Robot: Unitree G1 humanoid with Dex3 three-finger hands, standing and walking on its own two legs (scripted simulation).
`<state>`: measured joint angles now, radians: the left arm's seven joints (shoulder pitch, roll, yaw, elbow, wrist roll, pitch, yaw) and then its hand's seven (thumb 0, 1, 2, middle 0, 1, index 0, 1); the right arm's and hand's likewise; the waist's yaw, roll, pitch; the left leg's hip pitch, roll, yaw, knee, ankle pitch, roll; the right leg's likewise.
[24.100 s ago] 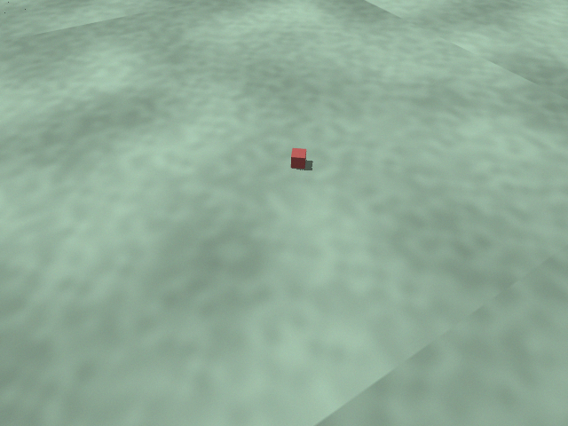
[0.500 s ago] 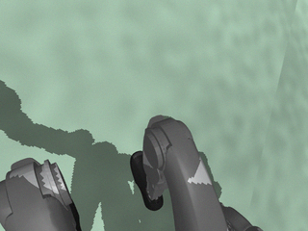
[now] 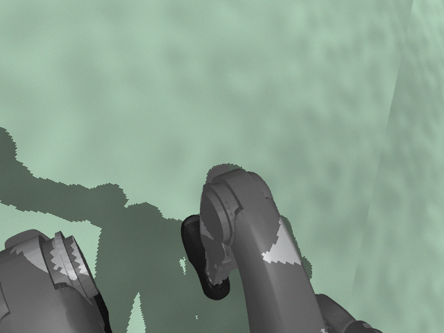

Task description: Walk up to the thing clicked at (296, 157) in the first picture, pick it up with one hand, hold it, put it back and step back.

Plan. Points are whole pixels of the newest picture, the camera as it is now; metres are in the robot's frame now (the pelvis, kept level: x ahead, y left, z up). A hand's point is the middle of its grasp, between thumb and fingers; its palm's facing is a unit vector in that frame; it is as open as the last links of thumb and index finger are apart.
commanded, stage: open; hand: left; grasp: from above
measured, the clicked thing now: out of the picture +0.45 +0.32 -0.26
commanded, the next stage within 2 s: withdraw in 0.70 s
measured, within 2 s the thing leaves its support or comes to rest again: neither
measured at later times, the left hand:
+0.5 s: hand out of the picture +0.45 +0.32 -0.24, palm faces -0.45 -0.15 -0.88, open 13.9 cm
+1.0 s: hand out of the picture +0.46 +0.32 -0.23, palm faces -0.40 -0.12 -0.91, open 14.0 cm
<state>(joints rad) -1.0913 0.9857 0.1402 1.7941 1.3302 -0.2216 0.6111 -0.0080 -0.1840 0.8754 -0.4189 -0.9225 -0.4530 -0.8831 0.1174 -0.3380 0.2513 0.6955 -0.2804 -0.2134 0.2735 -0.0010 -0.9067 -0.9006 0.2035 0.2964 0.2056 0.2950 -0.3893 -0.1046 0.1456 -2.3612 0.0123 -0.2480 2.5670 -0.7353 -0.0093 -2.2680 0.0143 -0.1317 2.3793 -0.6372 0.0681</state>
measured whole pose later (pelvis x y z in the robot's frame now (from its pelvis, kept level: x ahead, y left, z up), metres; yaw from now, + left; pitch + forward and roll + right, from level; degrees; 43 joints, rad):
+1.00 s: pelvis +0.00 +0.00 +0.01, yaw +0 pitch +30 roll -14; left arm -1.05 0.95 0.14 1.63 1.31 -0.20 0.58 0.00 -0.51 1.00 -0.09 -1.02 -0.09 -1.01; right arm 0.14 -0.34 0.22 0.69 -0.26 -0.23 0.28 0.00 -0.91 -0.90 0.20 0.30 0.21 0.30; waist -0.38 -0.10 0.13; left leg -2.36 0.01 -0.25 2.55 -0.74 -0.01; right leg -2.27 0.01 -0.13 2.36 -0.64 0.06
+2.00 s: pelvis -0.01 +0.00 +0.04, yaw +6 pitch +36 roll -8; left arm -0.99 0.71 0.07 1.38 1.26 -0.13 0.41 0.00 -0.39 0.94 -0.17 -0.94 -0.17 -0.92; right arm 0.25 -0.25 0.08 0.71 -0.14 -0.04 0.15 0.00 -0.90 -0.90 0.20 0.30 0.21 0.29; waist -0.29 0.02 -0.06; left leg -2.35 0.00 -0.12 2.38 -0.66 0.01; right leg -2.28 -0.02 -0.04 2.27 -0.62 0.05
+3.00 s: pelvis +0.05 +0.00 +0.37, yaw +13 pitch +16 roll -4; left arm 0.29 0.24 0.03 0.04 -0.03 0.41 0.09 0.01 0.90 0.90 -0.21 -0.30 -0.20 -0.30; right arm 0.24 -0.19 0.06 0.54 0.03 -0.13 -0.15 0.01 -0.91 -0.90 0.21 0.30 0.21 0.29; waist -0.07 0.04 -0.17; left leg -0.98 0.04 -0.06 1.23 -0.53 -0.01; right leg -0.94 -0.02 -0.06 1.15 -0.49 0.02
